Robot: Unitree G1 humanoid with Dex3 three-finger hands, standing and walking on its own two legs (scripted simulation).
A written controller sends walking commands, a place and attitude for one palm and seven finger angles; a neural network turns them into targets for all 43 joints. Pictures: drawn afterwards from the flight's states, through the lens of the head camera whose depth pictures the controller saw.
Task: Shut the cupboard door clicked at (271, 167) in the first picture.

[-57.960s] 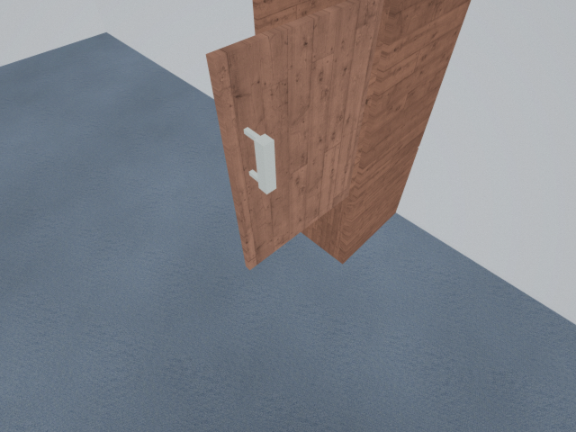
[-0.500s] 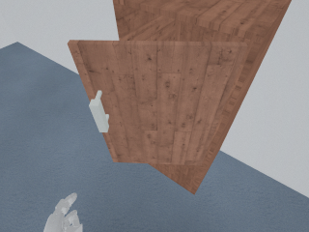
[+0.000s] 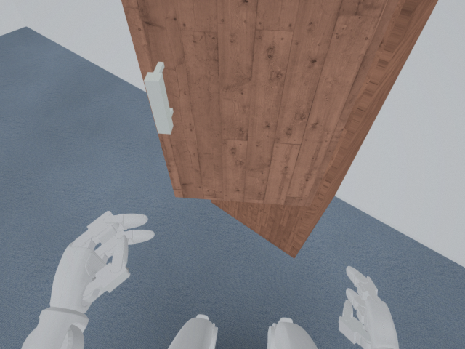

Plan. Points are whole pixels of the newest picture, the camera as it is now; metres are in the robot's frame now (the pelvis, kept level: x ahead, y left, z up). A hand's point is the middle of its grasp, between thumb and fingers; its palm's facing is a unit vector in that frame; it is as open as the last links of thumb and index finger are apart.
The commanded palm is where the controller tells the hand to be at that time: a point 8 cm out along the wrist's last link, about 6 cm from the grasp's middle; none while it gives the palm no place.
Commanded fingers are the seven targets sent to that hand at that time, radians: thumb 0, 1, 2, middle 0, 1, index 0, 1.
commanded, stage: raise the hand and make a fist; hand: left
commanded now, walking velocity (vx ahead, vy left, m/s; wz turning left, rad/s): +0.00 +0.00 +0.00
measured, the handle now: (162, 98) +0.52 +0.19 +0.14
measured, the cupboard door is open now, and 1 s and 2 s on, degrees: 33 33 33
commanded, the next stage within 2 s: bring the fist close to the handle in 1.30 s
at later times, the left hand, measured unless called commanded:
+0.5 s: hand (102, 232) +0.25 +0.22 +0.11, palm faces +0.02 -1.00 -0.05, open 3.2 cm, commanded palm +0.23 +0.27 +0.11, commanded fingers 0.00 0.90 0.90 -1.23 -1.42 -1.23 -1.42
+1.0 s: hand (110, 197) +0.29 +0.20 +0.15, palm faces +0.01 -1.00 -0.05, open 3.1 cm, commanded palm +0.26 +0.25 +0.14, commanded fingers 0.00 0.90 0.90 -1.30 -1.50 -1.30 -1.50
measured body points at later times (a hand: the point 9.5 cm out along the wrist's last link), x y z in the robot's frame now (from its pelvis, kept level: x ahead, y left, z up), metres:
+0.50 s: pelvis +0.04 +0.04 +0.03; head +0.07 +0.04 +0.48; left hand +0.25 +0.27 +0.11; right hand +0.22 -0.19 -0.02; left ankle +0.05 +0.13 -0.65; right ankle +0.08 -0.10 -0.64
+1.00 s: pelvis +0.06 +0.01 +0.05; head +0.08 +0.00 +0.50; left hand +0.28 +0.26 +0.15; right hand +0.23 -0.22 -0.02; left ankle +0.05 +0.13 -0.65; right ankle +0.08 -0.10 -0.65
